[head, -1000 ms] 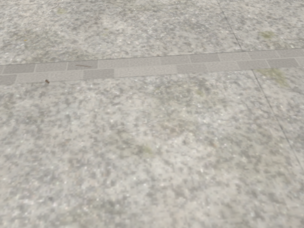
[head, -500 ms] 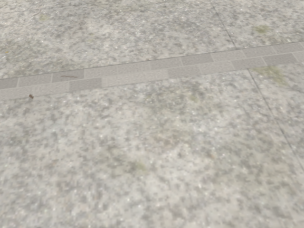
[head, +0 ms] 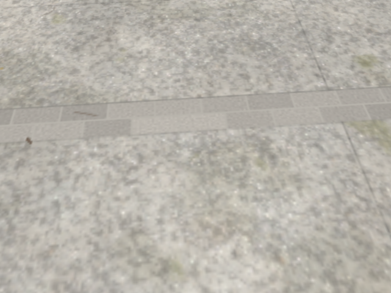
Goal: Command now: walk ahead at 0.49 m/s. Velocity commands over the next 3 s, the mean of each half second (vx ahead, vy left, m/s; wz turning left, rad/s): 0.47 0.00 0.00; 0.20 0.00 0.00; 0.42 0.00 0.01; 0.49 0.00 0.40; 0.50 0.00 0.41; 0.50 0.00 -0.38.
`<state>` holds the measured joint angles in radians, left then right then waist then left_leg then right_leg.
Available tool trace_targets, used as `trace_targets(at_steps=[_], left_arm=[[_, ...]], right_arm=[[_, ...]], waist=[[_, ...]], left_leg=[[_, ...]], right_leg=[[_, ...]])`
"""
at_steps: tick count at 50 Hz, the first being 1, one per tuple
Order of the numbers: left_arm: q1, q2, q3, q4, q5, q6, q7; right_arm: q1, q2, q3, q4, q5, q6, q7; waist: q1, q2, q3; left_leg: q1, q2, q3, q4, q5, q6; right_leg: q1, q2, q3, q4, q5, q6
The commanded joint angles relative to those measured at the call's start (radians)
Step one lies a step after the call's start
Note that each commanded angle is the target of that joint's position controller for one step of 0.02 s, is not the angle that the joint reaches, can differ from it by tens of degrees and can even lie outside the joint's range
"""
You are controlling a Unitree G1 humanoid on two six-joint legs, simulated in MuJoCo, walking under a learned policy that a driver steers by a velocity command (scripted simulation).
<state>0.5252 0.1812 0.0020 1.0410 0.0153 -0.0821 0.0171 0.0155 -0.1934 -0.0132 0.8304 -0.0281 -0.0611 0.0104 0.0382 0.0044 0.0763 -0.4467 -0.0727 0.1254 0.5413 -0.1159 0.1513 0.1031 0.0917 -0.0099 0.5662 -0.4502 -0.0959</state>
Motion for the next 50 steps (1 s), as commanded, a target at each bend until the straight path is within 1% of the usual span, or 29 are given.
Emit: trace_targets(at_steps=[1,2,3,4,6,9,12,16,19,21,23,25,26,27,28,29,30,31,32,33,34,35,37,40,41,42,44,47,50], left_arm=[[0.09,0.073,0.024,-0.077,-0.018,-0.007,-0.012],[-0.018,0.144,0.034,-0.094,0.004,-0.004,-0.01],[-0.105,0.152,0.04,-0.116,0.008,-0.008,-0.019],[-0.126,0.134,0.04,-0.118,0.01,-0.005,-0.021],[-0.102,0.083,0.031,-0.108,0.023,0.019,-0.032],[-0.167,0.072,0.031,-0.132,0.023,0.037,-0.042],[-0.322,0.087,0.033,-0.182,0.018,0.043,-0.045],[-0.474,0.071,0.024,-0.224,0.006,0.041,-0.049],[-0.562,0.071,0.019,-0.247,0.005,0.039,-0.048],[-0.584,0.063,0.016,-0.252,0.006,0.032,-0.044],[-0.538,0.067,0.018,-0.237,0.006,0.019,-0.034],[-0.331,0.103,0.035,-0.16,0.013,-0.001,-0.019],[-0.201,0.133,0.046,-0.116,0.029,-0.018,-0.011],[-0.052,0.213,0.063,-0.088,0.052,-0.029,-0.003],[-0.044,0.258,0.075,-0.078,0.029,-0.017,-0.014],[-0.081,0.201,0.07,-0.096,-0.019,-0.003,-0.023],[-0.202,0.152,0.053,-0.106,-0.023,-0.001,-0.021],[-0.267,0.098,0.038,-0.11,-0.016,0.0,-0.018],[-0.282,0.074,0.028,-0.105,-0.017,0.0,-0.01],[-0.28,0.054,0.019,-0.091,-0.015,0.0,-0.004],[-0.274,0.049,0.013,-0.082,-0.009,-0.004,-0.003],[-0.272,0.064,0.013,-0.075,-0.004,-0.008,-0.004],[-0.276,0.092,0.013,-0.067,0.005,-0.012,-0.007],[-0.24,0.105,0.013,-0.049,0.009,0.006,-0.005],[-0.207,0.131,0.024,-0.04,0.006,0.017,-0.006],[-0.184,0.158,0.037,-0.033,0.002,0.03,-0.007],[-0.156,0.155,0.046,-0.026,0.001,0.052,-0.006],[-0.128,0.15,0.055,-0.013,0.002,0.058,-0.002],[-0.175,0.152,0.065,-0.019,-0.014,0.064,-0.002]], right_arm=[[0.454,-0.251,-0.08,0.099,-0.005,0.008,-0.011],[0.323,-0.184,-0.07,0.073,0.023,0.007,-0.003],[0.249,-0.129,-0.056,0.06,0.026,0.0,0.003],[0.236,-0.093,-0.046,0.074,0.017,-0.01,0.006],[0.266,-0.069,-0.033,0.108,0.015,-0.032,-0.001],[0.338,-0.102,-0.036,0.151,0.021,-0.052,-0.002],[0.4,-0.113,-0.033,0.171,0.023,-0.05,-0.001],[0.483,-0.107,-0.024,0.195,0.024,-0.046,-0.005],[0.537,-0.109,-0.02,0.214,0.016,-0.043,-0.014],[0.547,-0.103,-0.015,0.227,0.007,-0.037,-0.021],[0.529,-0.11,-0.014,0.234,0.001,-0.035,-0.028],[0.486,-0.124,-0.016,0.233,0.01,-0.036,-0.035],[0.47,-0.126,-0.015,0.229,0.027,-0.038,-0.035],[0.479,-0.095,-0.005,0.194,0.044,-0.042,-0.04],[0.688,0.0,0.008,0.234,0.091,-0.029,-0.04],[0.627,-0.11,-0.022,0.255,0.052,-0.013,-0.048],[0.519,-0.088,-0.022,0.221,0.034,-0.011,-0.042],[0.466,-0.068,-0.021,0.212,0.014,-0.006,-0.037],[0.435,-0.067,-0.025,0.207,-0.001,0.008,-0.03],[0.459,-0.044,-0.023,0.216,-0.01,0.025,-0.024],[0.478,-0.018,-0.019,0.23,-0.008,0.039,-0.02],[0.492,0.0,-0.015,0.237,-0.003,0.05,-0.021],[0.469,0.0,-0.013,0.241,0.0,0.067,-0.028],[0.381,-0.025,-0.011,0.234,0.0,0.087,-0.042],[0.363,-0.036,-0.011,0.232,-0.003,0.088,-0.041],[0.339,-0.05,-0.013,0.224,-0.007,0.086,-0.036],[0.281,-0.061,-0.015,0.203,-0.009,0.072,-0.024],[0.265,-0.027,-0.008,0.198,-0.003,0.045,-0.017],[0.38,0.007,-0.003,0.243,0.007,0.023,-0.022]], waist=[[-0.122,0.221,-0.329],[-0.099,0.051,-0.155],[-0.083,0.013,-0.056],[-0.046,-0.043,-0.004],[0.0,-0.025,-0.004],[0.005,0.009,0.013],[-0.029,0.018,0.039],[-0.079,0.045,0.031],[-0.109,0.059,0.034],[-0.11,0.056,0.041],[-0.083,0.079,0.016],[0.004,0.088,-0.068],[0.062,0.067,-0.131],[0.092,-0.03,-0.272],[0.017,-0.237,-0.475],[0.027,-0.048,-0.45],[-0.008,-0.066,-0.278],[-0.032,-0.039,-0.171],[-0.05,-0.048,-0.12],[-0.075,-0.055,-0.112],[-0.09,-0.051,-0.125],[-0.105,-0.055,-0.133],[-0.116,-0.076,-0.132],[-0.083,-0.115,-0.114],[-0.064,-0.131,-0.113],[-0.051,-0.148,-0.093],[-0.035,-0.132,-0.039],[-0.03,-0.075,-0.013],[-0.085,-0.054,-0.002]], left_leg=[[0.758,0.473,-0.884,-0.223,-0.22,0.259],[0.592,0.429,-0.759,-0.31,-0.383,0.216],[0.442,0.392,-0.644,-0.357,-0.353,0.191],[0.34,0.356,-0.558,-0.384,-0.229,0.161],[0.231,0.297,-0.418,-0.409,-0.071,0.117],[0.215,0.259,-0.309,-0.44,0.05,0.103],[0.269,0.229,-0.248,-0.455,0.145,0.072],[0.354,0.206,-0.196,-0.43,0.276,0.023],[0.459,0.224,-0.192,-0.401,0.343,0.025],[0.511,0.233,-0.17,-0.332,0.517,0.026],[0.526,0.242,-0.16,-0.241,0.715,0.011],[0.527,0.222,-0.158,-0.044,0.827,-0.02],[0.436,0.187,-0.136,0.121,0.688,-0.043],[0.233,0.129,-0.098,0.395,0.232,-0.067],[0.004,-0.023,-0.097,0.739,-0.558,-0.1],[0.002,0.013,-0.207,0.759,-0.471,-0.099],[-0.035,0.044,-0.2,0.726,-0.401,-0.107],[-0.029,0.076,-0.189,0.665,-0.349,-0.114],[0.001,0.095,-0.187,0.61,-0.317,-0.123],[0.079,0.099,-0.178,0.561,-0.285,-0.131],[0.142,0.09,-0.166,0.529,-0.263,-0.137],[0.179,0.084,-0.154,0.493,-0.252,-0.143],[0.202,0.084,-0.142,0.388,-0.236,-0.145],[0.214,0.092,-0.125,0.242,-0.221,-0.139],[0.201,0.086,-0.106,0.238,-0.235,-0.135],[0.167,0.082,-0.091,0.242,-0.259,-0.128],[0.102,0.089,-0.082,0.234,-0.298,-0.116],[0.098,0.085,-0.075,0.162,-0.334,-0.094],[0.303,0.047,-0.035,-0.1,-0.249,-0.051]], right_leg=[[-0.672,0.023,0.06,0.884,-0.074,-0.003],[-0.748,-0.071,0.093,0.842,0.054,-0.023],[-0.728,-0.098,0.076,0.791,0.127,-0.024],[-0.684,-0.128,0.077,0.736,0.154,-0.018],[-0.585,-0.165,0.073,0.648,0.167,0.007],[-0.633,-0.19,0.033,0.558,0.229,0.035],[-0.743,-0.211,-0.006,0.419,0.356,0.058],[-0.746,-0.185,-0.048,0.214,0.477,0.071],[-0.756,-0.158,-0.065,0.113,0.481,0.064],[-0.73,-0.129,-0.078,0.05,0.447,0.052],[-0.627,-0.091,-0.084,0.007,0.393,0.027],[-0.413,-0.042,-0.078,-0.093,0.414,-0.009],[-0.218,-0.088,-0.05,-0.163,0.596,-0.031],[0.061,-0.325,0.147,-0.057,1.059,-0.077],[0.311,-0.59,0.444,-0.015,1.487,-0.293],[0.18,-0.514,0.402,-0.077,1.367,-0.273],[0.024,-0.464,0.304,-0.152,1.219,-0.238],[-0.109,-0.41,0.238,-0.212,1.103,-0.195],[-0.198,-0.37,0.183,-0.252,1.054,-0.167],[-0.279,-0.34,0.135,-0.274,1.032,-0.141],[-0.326,-0.323,0.102,-0.281,1.046,-0.134],[-0.359,-0.31,0.074,-0.284,1.054,-0.132],[-0.398,-0.294,0.047,-0.297,0.961,-0.123],[-0.421,-0.28,0.075,-0.335,0.579,-0.102],[-0.418,-0.282,0.113,-0.374,0.324,-0.108],[-0.415,-0.296,0.169,-0.416,0.087,-0.117],[-0.405,-0.34,0.263,-0.471,-0.14,-0.131],[-0.371,-0.361,0.296,-0.471,-0.166,-0.141],[-0.456,-0.305,0.234,-0.415,-0.201,-0.112]])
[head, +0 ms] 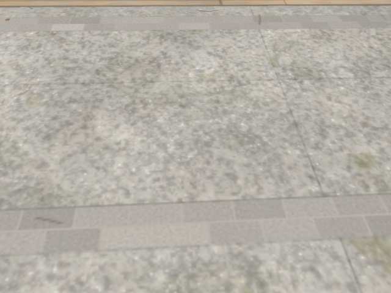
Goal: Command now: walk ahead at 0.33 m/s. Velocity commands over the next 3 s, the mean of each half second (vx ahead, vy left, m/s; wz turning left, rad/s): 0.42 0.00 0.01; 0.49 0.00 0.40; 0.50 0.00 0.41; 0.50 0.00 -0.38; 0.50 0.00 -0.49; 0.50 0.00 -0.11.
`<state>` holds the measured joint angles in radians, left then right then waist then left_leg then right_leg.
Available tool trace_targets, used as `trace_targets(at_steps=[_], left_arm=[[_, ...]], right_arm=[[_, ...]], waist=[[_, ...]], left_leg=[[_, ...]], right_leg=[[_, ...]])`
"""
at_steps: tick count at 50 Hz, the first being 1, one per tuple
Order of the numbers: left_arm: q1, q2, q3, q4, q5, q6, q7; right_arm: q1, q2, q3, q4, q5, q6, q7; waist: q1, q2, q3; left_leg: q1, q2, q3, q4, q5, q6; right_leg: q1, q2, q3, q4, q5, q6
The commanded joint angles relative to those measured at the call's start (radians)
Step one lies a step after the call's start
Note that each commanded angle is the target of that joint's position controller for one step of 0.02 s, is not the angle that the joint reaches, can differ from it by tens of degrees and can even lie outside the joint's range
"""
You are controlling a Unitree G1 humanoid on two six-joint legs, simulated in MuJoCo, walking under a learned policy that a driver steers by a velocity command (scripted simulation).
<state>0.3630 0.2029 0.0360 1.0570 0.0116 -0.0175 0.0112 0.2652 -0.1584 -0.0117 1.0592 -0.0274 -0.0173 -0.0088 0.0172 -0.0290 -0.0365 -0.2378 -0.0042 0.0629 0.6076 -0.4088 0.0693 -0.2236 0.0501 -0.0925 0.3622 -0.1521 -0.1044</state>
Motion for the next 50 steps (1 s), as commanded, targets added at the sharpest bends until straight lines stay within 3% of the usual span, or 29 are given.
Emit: trace_targets(at_steps=[1,2,3,4,5,6,8,10,14,19,21,22,23,24,25,26,27,28,29,31,36,40,45,48,50], left_arm=[[-0.035,0.115,0.032,-0.044,-0.013,0.001,0.004],[-0.084,0.072,0.023,-0.073,-0.013,-0.004,0.0],[-0.111,-0.012,0.003,-0.106,-0.018,-0.016,-0.01],[-0.163,0.057,0.018,-0.121,0.02,-0.019,-0.014],[-0.173,0.081,0.026,-0.125,0.026,-0.025,-0.027],[-0.158,0.083,0.029,-0.113,0.021,-0.029,-0.035],[-0.14,0.082,0.035,-0.092,0.026,-0.028,-0.046],[-0.179,0.058,0.033,-0.105,0.025,-0.025,-0.047],[-0.324,0.033,0.023,-0.161,0.018,-0.019,-0.046],[-0.43,0.038,0.013,-0.215,0.011,-0.024,-0.046],[-0.399,0.053,0.017,-0.217,0.01,-0.029,-0.04],[-0.333,0.066,0.025,-0.201,0.009,-0.035,-0.034],[-0.204,0.084,0.037,-0.16,0.008,-0.044,-0.026],[-0.03,0.121,0.056,-0.105,0.016,-0.056,-0.015],[0.132,0.224,0.081,-0.086,0.046,-0.067,-0.003],[0.153,0.278,0.092,-0.084,0.04,-0.058,-0.014],[0.047,0.219,0.079,-0.094,0.016,-0.05,-0.017],[-0.066,0.151,0.059,-0.116,0.011,-0.056,-0.02],[-0.119,0.103,0.046,-0.12,0.012,-0.066,-0.022],[-0.117,0.044,0.027,-0.099,0.007,-0.077,-0.013],[-0.012,0.064,0.026,-0.067,0.006,-0.101,0.001],[0.038,0.056,0.016,-0.055,0.008,-0.104,0.009],[0.122,0.093,0.02,-0.027,0.007,-0.097,0.024],[0.122,0.122,0.028,-0.024,0.011,-0.082,0.035],[0.102,0.153,0.04,-0.034,0.016,-0.066,0.037]], right_arm=[[0.184,-0.039,-0.009,0.037,0.006,-0.026,-0.008],[0.253,-0.08,-0.016,0.052,-0.003,-0.034,-0.018],[0.313,-0.149,-0.029,0.054,0.004,-0.039,-0.024],[0.286,-0.195,-0.049,0.059,0.006,-0.036,-0.025],[0.218,-0.159,-0.042,0.041,0.011,-0.04,-0.024],[0.178,-0.136,-0.038,0.027,0.017,-0.049,-0.018],[0.175,-0.116,-0.036,0.019,0.018,-0.066,-0.016],[0.224,-0.103,-0.032,0.034,0.016,-0.079,-0.014],[0.282,-0.098,-0.027,0.044,0.008,-0.085,-0.011],[0.317,-0.132,-0.032,0.052,0.003,-0.089,-0.015],[0.296,-0.147,-0.036,0.051,0.001,-0.088,-0.017],[0.278,-0.158,-0.039,0.049,0.002,-0.088,-0.017],[0.267,-0.162,-0.04,0.05,0.006,-0.085,-0.016],[0.254,-0.159,-0.037,0.043,0.012,-0.084,-0.012],[0.279,-0.088,-0.018,0.003,0.035,-0.084,-0.001],[0.353,-0.038,-0.015,0.001,0.051,-0.079,-0.001],[0.244,-0.128,-0.043,-0.008,0.028,-0.07,-0.003],[0.174,-0.117,-0.045,-0.034,0.022,-0.072,0.004],[0.152,-0.09,-0.044,-0.035,0.02,-0.071,0.007],[0.174,-0.062,-0.048,-0.031,-0.003,-0.045,0.019],[0.039,-0.047,-0.055,-0.098,-0.003,-0.008,0.038],[-0.123,-0.045,-0.046,-0.165,0.001,-0.011,0.053],[-0.274,-0.049,-0.035,-0.234,-0.001,-0.013,0.064],[-0.243,-0.073,-0.045,-0.237,-0.005,-0.011,0.059],[-0.118,-0.105,-0.062,-0.206,-0.008,-0.01,0.052]], waist=[[-0.081,0.0,0.135],[-0.101,0.102,0.146],[-0.108,0.276,0.106],[-0.1,0.22,0.231],[-0.055,0.157,0.253],[-0.028,0.133,0.237],[-0.01,0.106,0.189],[-0.02,0.095,0.165],[-0.055,0.118,0.188],[-0.08,0.149,0.193],[-0.052,0.152,0.177],[-0.019,0.152,0.144],[0.037,0.129,0.079],[0.107,0.094,-0.021],[0.14,-0.046,-0.169],[0.107,-0.193,-0.28],[0.075,-0.044,-0.147],[0.037,-0.016,-0.013],[0.01,-0.006,0.048],[-0.034,-0.043,0.087],[-0.044,-0.036,0.123],[-0.024,-0.024,0.158],[0.011,-0.024,0.169],[-0.019,-0.053,0.127],[-0.074,-0.08,0.053]], left_leg=[[0.19,-0.025,0.008,-0.267,0.043,0.051],[0.308,0.096,-0.156,-0.379,-0.079,0.079],[0.413,0.321,-0.478,-0.524,-0.301,0.129],[0.267,0.397,-0.571,-0.573,-0.372,0.178],[0.21,0.359,-0.522,-0.577,-0.323,0.171],[0.212,0.312,-0.446,-0.581,-0.223,0.142],[0.236,0.245,-0.311,-0.56,-0.007,0.116],[0.251,0.223,-0.247,-0.539,0.146,0.117],[0.236,0.202,-0.18,-0.516,0.349,0.126],[0.279,0.22,-0.137,-0.454,0.574,0.123],[0.294,0.235,-0.119,-0.39,0.719,0.108],[0.291,0.233,-0.102,-0.31,0.878,0.095],[0.266,0.211,-0.087,-0.156,0.988,0.081],[0.15,0.167,-0.061,0.051,0.904,0.062],[-0.126,0.092,-0.026,0.377,0.521,0.031],[-0.325,-0.053,-0.043,0.656,-0.13,0.018],[-0.369,0.02,-0.132,0.716,-0.034,0.039],[-0.366,0.059,-0.126,0.676,0.07,0.045],[-0.328,0.088,-0.12,0.629,0.125,0.047],[-0.265,0.108,-0.111,0.58,0.154,0.036],[-0.406,0.117,-0.078,0.521,0.278,0.022],[-0.447,0.104,-0.033,0.308,0.409,0.011],[-0.396,0.064,0.067,0.079,0.407,0.039],[-0.301,-0.004,0.115,0.036,0.285,0.089],[-0.161,-0.07,0.135,0.017,0.176,0.135]], right_leg=[[-0.206,-0.222,0.278,-0.147,-0.517,-0.077],[-0.352,-0.159,0.197,0.027,-0.473,-0.038],[-0.507,-0.02,0.022,0.321,-0.397,0.012],[-0.591,-0.035,0.041,0.424,-0.293,0.016],[-0.571,-0.076,0.09,0.472,-0.206,0.024],[-0.554,-0.082,0.096,0.49,-0.154,0.038],[-0.52,-0.088,0.07,0.538,-0.075,0.066],[-0.525,-0.095,0.054,0.556,-0.024,0.08],[-0.521,-0.104,0.022,0.456,0.041,0.097],[-0.415,-0.082,-0.014,0.277,0.027,0.056],[-0.322,-0.06,-0.027,0.227,-0.02,0.02],[-0.218,-0.031,-0.036,0.204,-0.041,0.001],[-0.048,0.001,-0.044,0.152,-0.021,-0.017],[0.201,-0.026,-0.01,0.122,0.0,-0.039],[0.502,-0.305,0.319,0.078,-0.198,-0.1],[0.584,-0.524,0.728,-0.089,-0.257,-0.187],[0.428,-0.466,0.658,-0.122,-0.346,-0.147],[0.259,-0.43,0.508,-0.158,-0.31,-0.111],[0.151,-0.384,0.39,-0.193,-0.21,-0.075],[0.048,-0.321,0.228,-0.217,-0.076,-0.033],[0.079,-0.304,0.06,-0.239,0.111,-0.028],[0.106,-0.28,-0.042,-0.236,0.233,-0.02],[0.243,-0.309,-0.123,-0.196,0.428,-0.014],[0.335,-0.324,-0.173,-0.054,0.794,-0.004],[0.353,-0.33,-0.19,0.167,0.971,-0.01]])
Over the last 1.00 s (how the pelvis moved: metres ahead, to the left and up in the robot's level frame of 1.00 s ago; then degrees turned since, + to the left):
0.38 -0.04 0.03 1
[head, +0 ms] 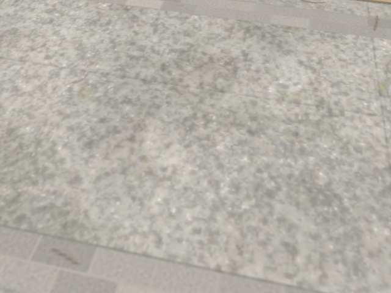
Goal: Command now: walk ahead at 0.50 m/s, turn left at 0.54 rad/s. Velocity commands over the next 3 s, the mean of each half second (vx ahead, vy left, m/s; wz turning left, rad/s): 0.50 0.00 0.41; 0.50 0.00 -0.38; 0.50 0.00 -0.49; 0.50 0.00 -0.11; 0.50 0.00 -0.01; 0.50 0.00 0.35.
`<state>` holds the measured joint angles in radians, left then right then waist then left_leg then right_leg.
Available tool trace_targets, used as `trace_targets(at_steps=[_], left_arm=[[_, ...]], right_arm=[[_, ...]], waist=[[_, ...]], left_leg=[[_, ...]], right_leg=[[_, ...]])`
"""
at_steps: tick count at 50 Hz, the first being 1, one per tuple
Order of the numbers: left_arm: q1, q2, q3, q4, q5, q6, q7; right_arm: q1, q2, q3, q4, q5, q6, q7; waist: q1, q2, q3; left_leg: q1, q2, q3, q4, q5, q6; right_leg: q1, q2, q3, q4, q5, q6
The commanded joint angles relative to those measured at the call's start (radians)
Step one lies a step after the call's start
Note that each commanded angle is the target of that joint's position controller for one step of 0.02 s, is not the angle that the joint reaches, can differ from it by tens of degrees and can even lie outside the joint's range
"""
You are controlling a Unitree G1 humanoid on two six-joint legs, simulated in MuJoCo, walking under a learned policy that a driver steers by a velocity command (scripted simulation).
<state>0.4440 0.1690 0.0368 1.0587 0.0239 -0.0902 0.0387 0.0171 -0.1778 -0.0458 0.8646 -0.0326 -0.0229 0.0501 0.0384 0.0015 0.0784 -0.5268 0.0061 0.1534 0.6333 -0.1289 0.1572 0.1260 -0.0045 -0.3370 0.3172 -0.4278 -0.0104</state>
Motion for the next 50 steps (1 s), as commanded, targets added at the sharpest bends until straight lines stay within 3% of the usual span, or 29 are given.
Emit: trace_targets(at_steps=[1,2,3,4,5,6,7,8,10,13,16,20,24,27,29,30,31,32,33,35,37,40,43,46,50], left_arm=[[0.012,0.201,0.044,-0.047,0.002,0.016,0.004],[-0.013,0.205,0.045,-0.072,-0.002,0.018,-0.005],[0.016,0.087,0.024,-0.138,-0.016,0.014,-0.026],[-0.111,0.153,0.038,-0.197,-0.016,0.0,-0.035],[-0.201,0.156,0.036,-0.231,-0.018,-0.016,-0.04],[-0.19,0.153,0.032,-0.228,-0.022,-0.027,-0.04],[-0.168,0.149,0.034,-0.211,-0.013,-0.021,-0.036],[-0.143,0.143,0.033,-0.209,0.007,-0.001,-0.035],[-0.134,0.127,0.032,-0.215,0.026,0.036,-0.042],[-0.233,0.125,0.03,-0.26,0.023,0.058,-0.05],[-0.351,0.135,0.028,-0.303,0.018,0.063,-0.054],[-0.443,0.124,0.015,-0.328,0.01,0.057,-0.066],[-0.536,0.13,0.006,-0.365,-0.001,0.046,-0.076],[-0.447,0.15,0.013,-0.349,-0.006,0.039,-0.074],[-0.225,0.189,0.034,-0.276,-0.007,0.034,-0.058],[-0.071,0.206,0.046,-0.229,0.005,0.027,-0.051],[0.062,0.301,0.072,-0.209,0.026,0.027,-0.04],[0.026,0.32,0.082,-0.199,0.002,0.041,-0.052],[-0.092,0.288,0.077,-0.222,-0.023,0.045,-0.065],[-0.172,0.196,0.054,-0.234,-0.014,0.045,-0.065],[-0.162,0.18,0.044,-0.214,-0.017,0.034,-0.054],[-0.111,0.222,0.055,-0.202,-0.026,0.017,-0.051],[-0.057,0.23,0.059,-0.2,-0.028,0.022,-0.049],[0.002,0.234,0.064,-0.199,-0.029,0.029,-0.046],[0.059,0.241,0.067,-0.205,-0.016,0.037,-0.037]], right_arm=[[0.233,-0.112,-0.043,0.018,-0.006,-0.01,-0.012],[0.374,-0.172,-0.069,0.056,-0.019,-0.016,-0.024],[0.38,-0.283,-0.097,0.045,-0.024,-0.014,-0.036],[0.399,-0.302,-0.099,0.033,0.006,0.0,-0.036],[0.344,-0.278,-0.09,0.038,0.014,0.004,-0.045],[0.299,-0.227,-0.078,0.036,0.02,-0.001,-0.048],[0.251,-0.194,-0.069,0.027,0.021,-0.009,-0.051],[0.227,-0.168,-0.059,0.021,0.029,-0.019,-0.055],[0.243,-0.169,-0.052,0.021,0.037,-0.042,-0.054],[0.306,-0.209,-0.059,0.028,0.036,-0.051,-0.051],[0.378,-0.203,-0.055,0.034,0.034,-0.048,-0.048],[0.45,-0.176,-0.039,0.056,0.027,-0.058,-0.052],[0.485,-0.183,-0.029,0.074,0.008,-0.064,-0.062],[0.43,-0.207,-0.027,0.074,-0.002,-0.069,-0.075],[0.407,-0.228,-0.031,0.076,-0.011,-0.066,-0.079],[0.386,-0.232,-0.03,0.068,-0.003,-0.065,-0.078],[0.408,-0.18,-0.014,0.028,0.018,-0.072,-0.073],[0.471,-0.164,-0.018,0.024,0.03,-0.079,-0.058],[0.4,-0.2,-0.018,0.005,-0.001,-0.083,-0.056],[0.278,-0.191,-0.013,-0.033,0.004,-0.094,-0.045],[0.278,-0.161,-0.004,-0.052,-0.015,-0.065,-0.04],[0.255,-0.142,0.004,-0.078,-0.02,-0.034,-0.036],[0.107,-0.142,0.009,-0.138,-0.016,-0.027,-0.033],[0.006,-0.134,0.016,-0.175,-0.009,-0.028,-0.027],[-0.104,-0.138,0.025,-0.222,0.0,-0.036,-0.025]], waist=[[-0.136,-0.103,-0.121],[-0.21,-0.038,-0.193],[-0.145,0.192,-0.274],[-0.169,0.107,-0.313],[-0.146,0.039,-0.163],[-0.101,-0.018,-0.098],[-0.054,-0.062,-0.06],[-0.021,-0.057,-0.061],[0.0,-0.036,-0.075],[-0.022,0.003,-0.051],[-0.067,0.036,-0.034],[-0.114,0.062,-0.03],[-0.139,0.069,0.005],[-0.071,0.082,-0.016],[0.025,0.079,-0.125],[0.101,0.053,-0.196],[0.119,-0.087,-0.307],[0.039,-0.276,-0.368],[0.007,-0.122,-0.245],[-0.02,0.028,-0.067],[-0.065,0.01,-0.049],[-0.067,-0.029,-0.061],[-0.028,-0.042,-0.025],[0.019,-0.059,-0.04],[0.061,-0.071,-0.048]], left_leg=[[0.262,-0.107,0.03,-0.065,-0.119,0.073],[0.484,-0.054,-0.088,-0.155,-0.144,0.118],[0.799,0.262,-0.576,-0.186,-0.163,0.26],[0.829,0.338,-0.906,-0.351,-0.192,0.316],[0.73,0.321,-0.741,-0.382,-0.14,0.271],[0.607,0.288,-0.646,-0.398,-0.026,0.225],[0.51,0.234,-0.555,-0.404,0.096,0.183],[0.444,0.193,-0.49,-0.411,0.179,0.164],[0.395,0.146,-0.432,-0.414,0.282,0.154],[0.369,0.108,-0.405,-0.434,0.288,0.131],[0.435,0.099,-0.409,-0.442,0.286,0.093],[0.545,0.102,-0.345,-0.443,0.403,0.032],[0.657,0.148,-0.303,-0.445,0.474,0.024],[0.67,0.173,-0.236,-0.361,0.775,-0.002],[0.681,0.164,-0.191,-0.099,0.985,-0.022],[0.569,0.137,-0.156,0.116,0.86,-0.036],[0.303,0.048,-0.097,0.47,0.468,-0.071],[-0.009,-0.142,-0.142,0.753,-0.339,-0.106],[-0.116,-0.055,-0.245,0.788,-0.281,-0.088],[-0.108,0.028,-0.23,0.665,-0.171,-0.096],[-0.033,0.061,-0.225,0.56,-0.16,-0.126],[-0.033,0.068,-0.187,0.452,-0.14,-0.17],[-0.098,0.075,-0.162,0.285,-0.02,-0.207],[-0.113,0.058,-0.161,0.147,0.095,-0.216],[-0.127,0.023,-0.164,0.032,0.1,-0.208]], right_leg=[[-0.044,-0.276,0.054,0.392,1.185,-0.1],[-0.212,-0.253,0.049,0.666,0.956,-0.07],[-0.653,-0.085,0.072,1.049,0.053,-0.015],[-0.837,0.03,0.3,1.194,-0.097,-0.002],[-0.928,-0.048,0.36,1.139,0.015,-0.014],[-0.877,-0.082,0.359,1.038,0.092,-0.017],[-0.81,-0.107,0.363,0.959,0.113,-0.011],[-0.743,-0.118,0.367,0.909,0.117,0.004],[-0.69,-0.12,0.359,0.839,0.114,0.031],[-0.742,-0.118,0.336,0.722,0.21,0.061],[-0.824,-0.111,0.328,0.587,0.324,0.067],[-0.826,-0.095,0.295,0.435,0.442,0.027],[-0.825,-0.061,0.262,0.314,0.422,-0.032],[-0.653,0.006,0.243,0.246,0.316,-0.095],[-0.436,0.08,0.228,0.207,0.253,-0.137],[-0.228,0.047,0.273,0.155,0.297,-0.168],[0.032,-0.19,0.612,0.148,0.243,-0.263],[0.184,-0.356,1.102,-0.004,0.294,-0.398],[0.084,-0.323,1.041,-0.039,0.191,-0.38],[-0.17,-0.252,0.815,-0.088,0.275,-0.323],[-0.285,-0.173,0.704,-0.108,0.409,-0.279],[-0.331,-0.131,0.636,-0.128,0.494,-0.28],[-0.334,-0.099,0.625,-0.151,0.482,-0.253],[-0.266,-0.08,0.628,-0.117,0.529,-0.211],[-0.161,-0.095,0.672,-0.045,0.623,-0.206]])
Over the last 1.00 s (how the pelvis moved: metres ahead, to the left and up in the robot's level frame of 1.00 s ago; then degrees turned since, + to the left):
0.44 -0.01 -0.02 15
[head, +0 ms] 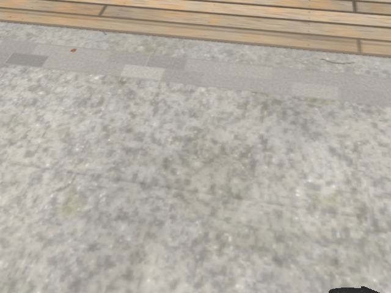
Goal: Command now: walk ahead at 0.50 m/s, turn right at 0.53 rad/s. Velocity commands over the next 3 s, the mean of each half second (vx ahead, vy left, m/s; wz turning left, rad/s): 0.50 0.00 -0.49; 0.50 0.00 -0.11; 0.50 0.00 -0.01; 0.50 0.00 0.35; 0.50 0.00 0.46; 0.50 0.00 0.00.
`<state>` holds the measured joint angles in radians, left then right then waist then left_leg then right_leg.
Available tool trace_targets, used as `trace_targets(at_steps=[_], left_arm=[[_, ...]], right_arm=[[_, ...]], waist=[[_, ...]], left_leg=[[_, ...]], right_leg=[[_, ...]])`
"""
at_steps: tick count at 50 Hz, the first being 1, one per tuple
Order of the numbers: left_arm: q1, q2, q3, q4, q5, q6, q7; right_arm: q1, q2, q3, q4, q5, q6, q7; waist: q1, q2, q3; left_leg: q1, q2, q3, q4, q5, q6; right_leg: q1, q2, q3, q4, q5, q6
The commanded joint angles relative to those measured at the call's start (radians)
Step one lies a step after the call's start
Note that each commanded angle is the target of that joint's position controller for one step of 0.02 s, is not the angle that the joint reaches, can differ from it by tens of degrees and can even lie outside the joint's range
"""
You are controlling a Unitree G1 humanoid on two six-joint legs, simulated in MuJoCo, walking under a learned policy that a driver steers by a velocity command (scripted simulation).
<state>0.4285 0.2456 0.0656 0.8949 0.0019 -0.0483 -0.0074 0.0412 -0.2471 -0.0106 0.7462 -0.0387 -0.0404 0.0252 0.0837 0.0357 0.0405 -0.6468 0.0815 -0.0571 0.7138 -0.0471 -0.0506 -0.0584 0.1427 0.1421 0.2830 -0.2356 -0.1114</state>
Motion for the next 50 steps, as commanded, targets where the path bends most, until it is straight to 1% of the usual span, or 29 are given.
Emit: trace_targets(at_steps=[1,2,4,5,6,7,8,9,10,11,12,14,16,18,23,25,28,30,31,32,33,34,35,36,37,39,41,44,50], left_arm=[[0.077,0.168,0.039,-0.046,0.011,-0.004,0.012],[0.069,0.174,0.042,-0.053,0.014,-0.003,0.015],[0.009,0.193,0.047,-0.078,0.017,-0.003,0.021],[-0.022,0.203,0.05,-0.089,0.016,-0.007,0.018],[-0.039,0.199,0.048,-0.093,0.008,-0.014,0.009],[-0.035,0.139,0.031,-0.121,-0.007,-0.024,-0.001],[0.069,0.054,0.013,-0.151,-0.035,-0.02,0.002],[0.084,0.138,0.02,-0.131,0.002,-0.004,0.011],[0.016,0.153,0.025,-0.121,0.017,0.005,0.006],[-0.038,0.135,0.021,-0.129,0.019,0.007,-0.005],[-0.058,0.123,0.021,-0.134,0.026,0.015,-0.015],[-0.06,0.113,0.02,-0.139,0.036,0.037,-0.032],[-0.097,0.101,0.015,-0.159,0.036,0.046,-0.042],[-0.152,0.088,0.009,-0.179,0.039,0.047,-0.049],[-0.313,0.061,-0.015,-0.224,0.038,0.036,-0.055],[-0.387,0.051,-0.027,-0.247,0.037,0.029,-0.061],[-0.438,0.062,-0.033,-0.266,0.038,0.022,-0.056],[-0.406,0.075,-0.03,-0.258,0.043,0.013,-0.046],[-0.32,0.082,-0.024,-0.229,0.048,0.005,-0.038],[-0.167,0.105,-0.011,-0.173,0.06,-0.007,-0.027],[0.01,0.177,0.011,-0.136,0.078,-0.014,-0.013],[0.038,0.288,0.036,-0.13,0.066,-0.008,0.0],[0.014,0.256,0.037,-0.133,0.021,0.0,0.003],[-0.057,0.202,0.02,-0.128,0.016,-0.002,0.004],[-0.106,0.145,0.005,-0.126,0.019,-0.008,-0.001],[-0.159,0.092,-0.01,-0.118,0.013,-0.02,-0.001],[-0.132,0.095,-0.009,-0.098,0.01,-0.036,-0.001],[-0.084,0.115,-0.002,-0.062,0.003,-0.044,0.0],[0.004,0.121,-0.003,-0.005,0.006,-0.045,-0.002]], right_arm=[[-0.144,-0.072,-0.009,-0.115,0.008,-0.023,0.0],[-0.144,-0.08,-0.009,-0.122,0.01,-0.027,-0.001],[-0.066,-0.108,-0.017,-0.11,0.014,-0.037,-0.006],[0.023,-0.129,-0.026,-0.084,0.015,-0.043,-0.014],[0.145,-0.16,-0.039,-0.053,0.01,-0.055,-0.027],[0.298,-0.233,-0.057,-0.045,-0.012,-0.063,-0.046],[0.317,-0.313,-0.076,-0.052,-0.028,-0.047,-0.053],[0.282,-0.257,-0.076,-0.049,-0.01,-0.033,-0.046],[0.224,-0.159,-0.054,-0.064,-0.001,-0.03,-0.042],[0.188,-0.111,-0.042,-0.06,0.001,-0.032,-0.037],[0.185,-0.1,-0.038,-0.053,0.0,-0.037,-0.037],[0.213,-0.104,-0.039,-0.027,0.01,-0.052,-0.035],[0.246,-0.109,-0.043,-0.01,0.02,-0.069,-0.027],[0.273,-0.116,-0.047,0.009,0.021,-0.077,-0.022],[0.319,-0.12,-0.049,0.054,0.022,-0.073,-0.012],[0.35,-0.134,-0.052,0.074,0.024,-0.068,-0.013],[0.409,-0.156,-0.057,0.114,0.023,-0.054,-0.017],[0.418,-0.174,-0.06,0.134,0.023,-0.042,-0.02],[0.416,-0.18,-0.06,0.143,0.027,-0.036,-0.022],[0.419,-0.165,-0.053,0.146,0.032,-0.031,-0.023],[0.402,-0.126,-0.039,0.107,0.034,-0.034,-0.023],[0.481,-0.028,-0.02,0.066,0.045,-0.035,-0.011],[0.398,-0.143,-0.051,0.078,0.02,-0.025,-0.021],[0.34,-0.13,-0.052,0.058,0.027,-0.03,-0.016],[0.325,-0.107,-0.045,0.061,0.032,-0.036,-0.012],[0.36,-0.086,-0.042,0.087,0.012,-0.012,-0.006],[0.36,-0.07,-0.043,0.093,0.004,0.006,0.006],[0.249,-0.06,-0.043,0.061,-0.001,0.013,0.014],[0.028,-0.041,-0.027,-0.003,0.009,0.007,0.017]], waist=[[0.019,-0.109,-0.011],[0.011,-0.115,-0.014],[-0.041,-0.129,-0.028],[-0.081,-0.128,-0.062],[-0.145,-0.078,-0.127],[-0.2,0.028,-0.27],[-0.144,0.243,-0.358],[-0.112,0.165,-0.303],[-0.109,0.037,-0.169],[-0.102,-0.005,-0.09],[-0.091,0.034,-0.061],[-0.074,0.084,-0.048],[-0.071,0.072,-0.055],[-0.075,0.061,-0.042],[-0.1,0.055,0.005],[-0.12,0.059,0.016],[-0.132,0.066,0.027],[-0.109,0.071,0.009],[-0.066,0.061,-0.038],[-0.003,0.024,-0.13],[0.068,-0.07,-0.258],[0.014,-0.318,-0.345],[0.035,-0.157,-0.291],[-0.007,-0.125,-0.158],[-0.04,-0.092,-0.092],[-0.099,-0.117,-0.05],[-0.112,-0.109,-0.048],[-0.102,-0.095,0.007],[-0.05,-0.095,0.048]], left_leg=[[0.004,-0.061,0.043,-0.075,0.004,0.006],[0.033,-0.068,0.033,-0.108,-0.014,0.014],[0.189,-0.089,0.022,-0.19,-0.074,0.038],[0.325,-0.113,0.03,-0.223,-0.108,0.055],[0.508,-0.091,0.013,-0.289,-0.084,0.083],[0.738,0.113,-0.176,-0.314,-0.259,0.136],[0.952,0.364,-0.595,-0.398,-0.332,0.237],[0.871,0.37,-0.711,-0.416,-0.435,0.268],[0.739,0.316,-0.555,-0.434,-0.425,0.246],[0.635,0.257,-0.399,-0.461,-0.302,0.224],[0.581,0.213,-0.29,-0.482,-0.199,0.199],[0.532,0.17,-0.162,-0.503,-0.032,0.185],[0.537,0.171,-0.104,-0.52,0.073,0.2],[0.546,0.172,-0.06,-0.546,0.097,0.218],[0.549,0.13,0.068,-0.575,0.14,0.211],[0.553,0.135,0.096,-0.573,0.163,0.206],[0.622,0.167,0.093,-0.536,0.23,0.201],[0.671,0.177,0.103,-0.444,0.423,0.193],[0.677,0.162,0.127,-0.325,0.558,0.182],[0.616,0.122,0.167,-0.14,0.558,0.161],[0.421,0.083,0.192,0.136,0.241,0.138],[0.058,-0.102,0.193,0.468,-0.471,0.097],[-0.03,-0.068,0.043,0.55,-0.461,0.11],[-0.054,-0.029,0.028,0.537,-0.375,0.119],[-0.016,-0.001,0.031,0.473,-0.316,0.117],[0.086,0.025,0.04,0.394,-0.274,0.098],[0.107,0.018,0.055,0.375,-0.243,0.084],[0.015,0.039,0.067,0.293,-0.14,0.062],[0.007,0.018,0.104,0.012,0.031,0.057]], right_leg=[[0.042,-0.25,0.209,0.011,0.454,-0.104],[0.051,-0.259,0.227,0.033,0.468,-0.097],[0.01,-0.263,0.25,0.085,0.496,-0.063],[-0.024,-0.245,0.253,0.156,0.556,-0.043],[-0.074,-0.189,0.212,0.314,0.557,-0.019],[-0.184,-0.132,0.135,0.568,0.351,0.006],[-0.487,0.018,-0.001,0.818,-0.305,0.036],[-0.59,-0.067,-0.025,0.935,-0.304,0.027],[-0.597,-0.112,-0.028,0.953,-0.204,0.03],[-0.578,-0.141,-0.04,0.917,-0.138,0.041],[-0.557,-0.165,-0.05,0.886,-0.112,0.05],[-0.529,-0.179,-0.069,0.874,-0.086,0.065],[-0.554,-0.182,-0.069,0.866,-0.049,0.071],[-0.602,-0.183,-0.059,0.829,0.003,0.079],[-0.592,-0.174,-0.104,0.549,0.155,0.091],[-0.537,-0.174,-0.156,0.435,0.17,0.082],[-0.487,-0.169,-0.201,0.335,0.109,0.048],[-0.407,-0.137,-0.228,0.279,0.032,0.014],[-0.291,-0.105,-0.242,0.224,0.034,-0.006],[-0.079,-0.092,-0.238,0.178,0.069,-0.031],[0.181,-0.294,-0.018,0.162,-0.028,-0.079],[0.406,-0.573,0.47,0.055,-0.018,-0.2],[0.341,-0.541,0.475,0.031,0.037,-0.194],[0.225,-0.493,0.314,0.023,0.118,-0.17],[0.108,-0.442,0.213,-0.012,0.204,-0.139],[-0.028,-0.365,0.083,-0.073,0.257,-0.092],[-0.059,-0.351,0.044,-0.109,0.312,-0.105],[-0.057,-0.342,0.0,-0.167,0.294,-0.117],[0.001,-0.32,-0.079,-0.168,0.375,-0.095]])
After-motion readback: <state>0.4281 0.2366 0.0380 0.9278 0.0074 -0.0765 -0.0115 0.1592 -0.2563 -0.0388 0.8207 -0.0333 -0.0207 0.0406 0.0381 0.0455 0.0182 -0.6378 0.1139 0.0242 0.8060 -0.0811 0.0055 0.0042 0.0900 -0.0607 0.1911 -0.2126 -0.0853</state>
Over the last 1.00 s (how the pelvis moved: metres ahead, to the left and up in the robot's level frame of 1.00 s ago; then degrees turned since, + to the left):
0.55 0.03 0.02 -3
